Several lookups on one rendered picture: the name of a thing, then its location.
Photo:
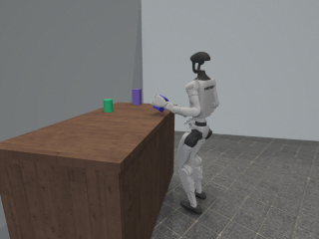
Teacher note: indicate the left robot forearm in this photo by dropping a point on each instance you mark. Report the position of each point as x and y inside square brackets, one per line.
[181, 111]

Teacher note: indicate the robot right hand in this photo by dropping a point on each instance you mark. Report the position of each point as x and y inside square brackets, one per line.
[190, 121]

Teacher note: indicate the robot right upper arm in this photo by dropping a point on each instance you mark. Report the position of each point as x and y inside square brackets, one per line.
[215, 96]

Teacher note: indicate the robot torso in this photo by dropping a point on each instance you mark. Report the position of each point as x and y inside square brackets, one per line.
[205, 95]

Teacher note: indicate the table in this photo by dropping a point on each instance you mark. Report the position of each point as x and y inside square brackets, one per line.
[94, 176]

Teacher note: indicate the robot left hand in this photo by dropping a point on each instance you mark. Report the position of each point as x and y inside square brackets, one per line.
[158, 102]

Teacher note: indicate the robot left upper arm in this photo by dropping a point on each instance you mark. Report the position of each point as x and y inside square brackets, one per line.
[192, 91]

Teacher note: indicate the robot left thigh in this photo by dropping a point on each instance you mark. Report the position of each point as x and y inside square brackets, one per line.
[187, 142]

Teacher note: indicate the sponge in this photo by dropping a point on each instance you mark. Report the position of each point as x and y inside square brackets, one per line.
[160, 109]

